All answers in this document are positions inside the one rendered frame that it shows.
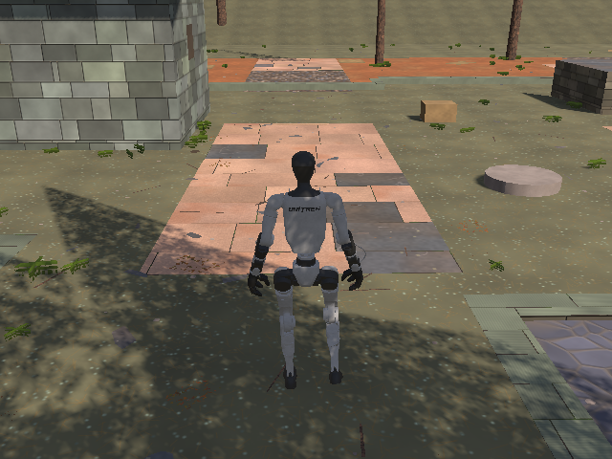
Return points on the left robot thigh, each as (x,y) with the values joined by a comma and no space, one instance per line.
(283,285)

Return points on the robot right hand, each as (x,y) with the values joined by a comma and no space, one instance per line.
(355,275)

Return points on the robot right forearm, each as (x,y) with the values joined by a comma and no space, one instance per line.
(351,254)

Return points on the robot torso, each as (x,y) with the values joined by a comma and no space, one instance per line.
(305,226)

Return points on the robot right upper arm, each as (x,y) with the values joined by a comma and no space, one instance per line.
(334,201)

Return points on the robot left forearm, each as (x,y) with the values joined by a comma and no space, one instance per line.
(259,257)

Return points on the robot left hand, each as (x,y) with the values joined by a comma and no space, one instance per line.
(252,282)

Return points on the robot left upper arm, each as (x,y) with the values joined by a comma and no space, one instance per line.
(274,203)

